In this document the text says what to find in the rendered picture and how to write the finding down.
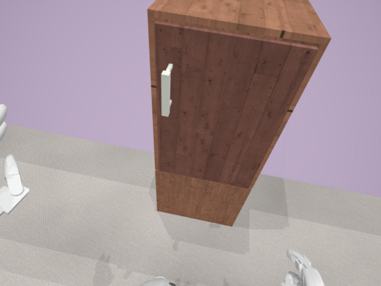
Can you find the left robot shin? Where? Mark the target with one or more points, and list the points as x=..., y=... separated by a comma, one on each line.
x=162, y=278

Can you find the right robot hand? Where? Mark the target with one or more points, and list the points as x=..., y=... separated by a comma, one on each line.
x=309, y=276

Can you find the cupboard door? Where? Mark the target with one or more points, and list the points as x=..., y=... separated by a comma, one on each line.
x=230, y=94

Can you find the left robot hand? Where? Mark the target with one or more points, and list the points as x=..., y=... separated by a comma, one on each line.
x=12, y=195

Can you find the handle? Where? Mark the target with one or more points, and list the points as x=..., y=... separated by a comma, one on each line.
x=165, y=91

